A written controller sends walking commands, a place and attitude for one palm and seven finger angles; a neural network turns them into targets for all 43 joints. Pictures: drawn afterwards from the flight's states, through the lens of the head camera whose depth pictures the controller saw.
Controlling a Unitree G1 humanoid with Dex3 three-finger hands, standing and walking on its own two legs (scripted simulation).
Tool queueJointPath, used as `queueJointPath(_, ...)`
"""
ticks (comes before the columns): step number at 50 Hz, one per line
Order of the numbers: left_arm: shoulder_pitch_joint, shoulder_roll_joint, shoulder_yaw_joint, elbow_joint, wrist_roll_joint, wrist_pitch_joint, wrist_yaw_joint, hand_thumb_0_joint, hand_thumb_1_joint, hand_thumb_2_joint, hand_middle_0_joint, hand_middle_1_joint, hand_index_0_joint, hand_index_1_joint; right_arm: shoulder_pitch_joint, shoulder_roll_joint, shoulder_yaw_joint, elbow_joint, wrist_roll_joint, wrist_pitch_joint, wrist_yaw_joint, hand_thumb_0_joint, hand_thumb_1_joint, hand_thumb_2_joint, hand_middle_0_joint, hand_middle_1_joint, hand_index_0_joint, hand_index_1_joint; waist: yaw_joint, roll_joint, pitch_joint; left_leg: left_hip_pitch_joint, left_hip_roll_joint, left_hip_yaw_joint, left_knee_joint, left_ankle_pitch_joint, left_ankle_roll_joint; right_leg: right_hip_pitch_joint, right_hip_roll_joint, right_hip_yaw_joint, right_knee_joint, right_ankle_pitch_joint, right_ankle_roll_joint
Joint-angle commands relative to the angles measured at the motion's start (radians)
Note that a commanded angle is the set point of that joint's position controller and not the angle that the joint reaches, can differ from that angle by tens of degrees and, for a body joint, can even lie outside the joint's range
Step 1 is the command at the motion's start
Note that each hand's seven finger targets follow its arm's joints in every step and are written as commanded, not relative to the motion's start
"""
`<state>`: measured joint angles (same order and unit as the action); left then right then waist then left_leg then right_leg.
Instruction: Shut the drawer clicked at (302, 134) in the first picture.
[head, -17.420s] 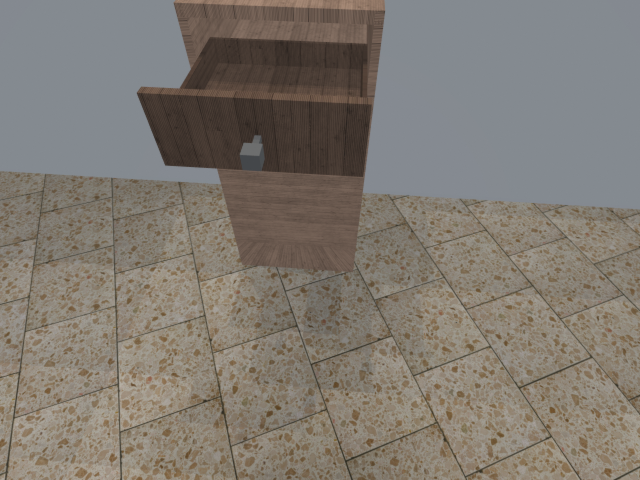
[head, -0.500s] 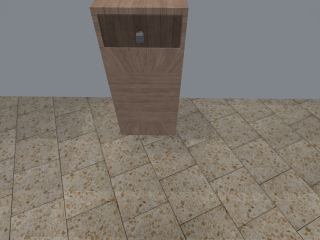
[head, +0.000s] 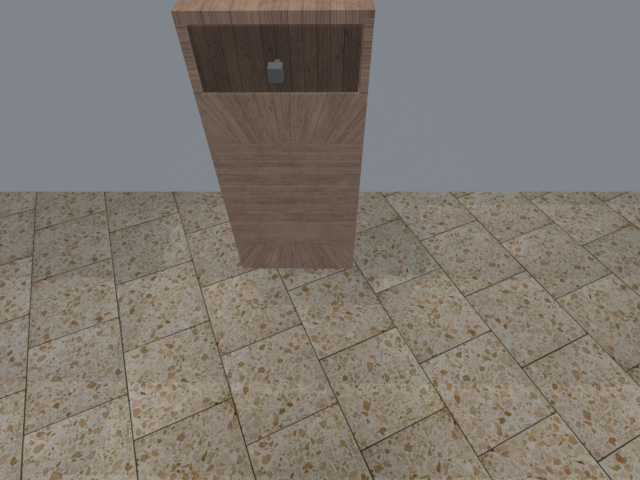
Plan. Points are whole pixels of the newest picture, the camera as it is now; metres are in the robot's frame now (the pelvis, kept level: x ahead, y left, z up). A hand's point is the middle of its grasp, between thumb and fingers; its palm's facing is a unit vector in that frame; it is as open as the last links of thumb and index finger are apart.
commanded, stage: look to check the result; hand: left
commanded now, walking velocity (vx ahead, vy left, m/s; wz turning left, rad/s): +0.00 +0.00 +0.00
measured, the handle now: (276, 68) +0.93 +0.15 +0.05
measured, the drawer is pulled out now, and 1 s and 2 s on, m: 0.00 0.00 0.00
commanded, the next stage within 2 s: stand and wait in 0.10 s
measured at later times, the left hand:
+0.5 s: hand out of the picture +0.00 +0.16 -0.17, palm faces +0.04 -0.98 -0.19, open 7.3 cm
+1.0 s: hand out of the picture +0.00 +0.15 -0.17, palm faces +0.05 -0.98 -0.19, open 7.3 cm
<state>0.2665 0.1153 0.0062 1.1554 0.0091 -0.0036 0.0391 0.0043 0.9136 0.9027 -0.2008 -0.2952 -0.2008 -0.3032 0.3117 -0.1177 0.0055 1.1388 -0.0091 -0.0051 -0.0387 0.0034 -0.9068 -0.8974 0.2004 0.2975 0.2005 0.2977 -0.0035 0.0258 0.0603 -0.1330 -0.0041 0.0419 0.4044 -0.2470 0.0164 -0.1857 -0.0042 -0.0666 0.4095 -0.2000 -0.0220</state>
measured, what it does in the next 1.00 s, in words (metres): stands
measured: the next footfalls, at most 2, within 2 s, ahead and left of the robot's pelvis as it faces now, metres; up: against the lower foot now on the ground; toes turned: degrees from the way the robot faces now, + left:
none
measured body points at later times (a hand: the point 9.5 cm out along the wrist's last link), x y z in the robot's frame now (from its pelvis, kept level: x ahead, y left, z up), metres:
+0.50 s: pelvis +0.01 -0.01 +0.00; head +0.03 -0.02 +0.45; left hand +0.00 +0.21 -0.16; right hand -0.02 -0.21 -0.17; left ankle -0.02 +0.11 -0.74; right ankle +0.01 -0.10 -0.74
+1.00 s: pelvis +0.01 -0.01 +0.00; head +0.03 -0.02 +0.45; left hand +0.00 +0.21 -0.16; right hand -0.01 -0.21 -0.17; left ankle -0.02 +0.11 -0.74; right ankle +0.01 -0.10 -0.74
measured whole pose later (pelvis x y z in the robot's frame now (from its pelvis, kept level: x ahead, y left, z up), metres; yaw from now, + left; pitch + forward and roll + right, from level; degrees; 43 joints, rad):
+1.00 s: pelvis +0.01 -0.01 +0.00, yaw +1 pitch -1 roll +0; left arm 0.26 0.12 0.01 1.16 0.01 -0.01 0.04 0.00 0.91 0.90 -0.20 -0.30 -0.20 -0.30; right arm 0.31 -0.12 0.01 1.15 -0.01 0.00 -0.04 0.00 -0.91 -0.90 0.20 0.30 0.20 0.30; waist 0.00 0.03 0.07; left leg -0.11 0.01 0.03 0.39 -0.26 0.00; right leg -0.16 0.01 -0.08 0.39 -0.21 -0.03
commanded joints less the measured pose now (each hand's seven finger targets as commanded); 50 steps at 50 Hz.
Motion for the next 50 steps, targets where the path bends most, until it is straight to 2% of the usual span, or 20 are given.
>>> queueJointPath(1,0.074,0.103,0.016,-0.015,-0.004,-0.016,0.006,0.0,0.9,0.9,-0.2,-0.3,-0.2,-0.3,0.1,-0.077,-0.014,-0.001,-0.001,-0.006,-0.007,0.0,-0.9,-0.9,0.2,0.3,0.2,0.3,-0.006,-0.023,0.03,-0.052,0.103,-0.08,-0.085,0.136,0.017,0.019,-0.097,0.099,-0.08,0.077,-0.019)
queueJointPath(4,0.08,0.105,0.017,-0.016,-0.004,-0.018,0.006,0.0,0.9,0.9,-0.2,-0.3,-0.2,-0.3,0.096,-0.08,-0.017,-0.002,0.001,-0.006,-0.007,0.0,-0.9,-0.9,0.2,0.3,0.2,0.3,-0.004,-0.031,0.01,-0.04,0.102,-0.079,-0.075,0.151,0.015,0.029,-0.098,0.098,-0.078,0.1,-0.02)
queueJointPath(8,0.071,0.104,0.017,-0.015,-0.005,-0.017,0.006,0.0,0.9,0.9,-0.2,-0.3,-0.2,-0.3,0.095,-0.079,-0.015,0.002,-0.001,-0.006,-0.008,0.0,-0.9,-0.9,0.2,0.3,0.2,0.3,-0.006,-0.009,0.025,-0.044,0.102,-0.08,-0.085,0.137,0.015,0.026,-0.098,0.102,-0.084,0.081,-0.02)
queueJointPath(13,0.074,0.105,0.016,-0.014,-0.005,-0.016,0.005,0.0,0.9,0.9,-0.2,-0.3,-0.2,-0.3,0.089,-0.079,-0.016,0.004,-0.001,-0.003,-0.007,0.0,-0.9,-0.9,0.2,0.3,0.2,0.3,-0.004,-0.028,0.04,-0.048,0.098,-0.077,-0.085,0.118,0.013,0.02,-0.099,0.103,-0.094,0.063,-0.019)
queueJointPath(22,0.07,0.104,0.017,-0.013,-0.006,-0.018,0.006,0.0,0.9,0.9,-0.2,-0.3,-0.2,-0.3,0.089,-0.08,-0.015,0.006,-0.001,-0.004,-0.009,0.0,-0.9,-0.9,0.2,0.3,0.2,0.3,-0.006,-0.011,0.029,-0.036,0.102,-0.074,-0.082,0.146,0.011,0.032,-0.099,0.102,-0.089,0.103,-0.022)
queueJointPath(24,0.074,0.108,0.017,-0.014,-0.005,-0.019,0.006,0.0,0.9,0.9,-0.2,-0.3,-0.2,-0.3,0.093,-0.081,-0.015,0.005,0.001,-0.005,-0.009,0.0,-0.9,-0.9,0.2,0.3,0.2,0.3,-0.005,-0.031,0.014,-0.03,0.103,-0.075,-0.078,0.157,0.011,0.041,-0.098,0.097,-0.084,0.116,-0.021)
queueJointPath(29,0.079,0.107,0.018,-0.014,-0.005,-0.021,0.007,0.0,0.9,0.9,-0.2,-0.3,-0.2,-0.3,0.089,-0.079,-0.017,0.006,0.002,-0.005,-0.01,0.0,-0.9,-0.9,0.2,0.3,0.2,0.3,-0.004,-0.029,0.014,-0.028,0.101,-0.073,-0.072,0.17,0.01,0.049,-0.103,0.095,-0.083,0.153,-0.021)
queueJointPath(43,0.07,0.106,0.018,-0.013,-0.006,-0.018,0.005,0.0,0.9,0.9,-0.2,-0.3,-0.2,-0.3,0.092,-0.077,-0.015,0.011,-0.001,-0.003,-0.01,0.0,-0.9,-0.9,0.2,0.3,0.2,0.3,-0.005,-0.015,0.046,-0.042,0.099,-0.076,-0.085,0.134,0.009,0.039,-0.1,0.098,-0.099,0.091,-0.021)
queueJointPath(50,0.073,0.104,0.018,-0.012,-0.007,-0.019,0.005,0.0,0.9,0.9,-0.2,-0.3,-0.2,-0.3,0.093,-0.077,-0.016,0.009,-0.001,-0.005,-0.01,0.0,-0.9,-0.9,0.2,0.3,0.2,0.3,-0.006,-0.015,0.026,-0.029,0.102,-0.078,-0.082,0.148,0.01,0.042,-0.099,0.098,-0.094,0.098,-0.021)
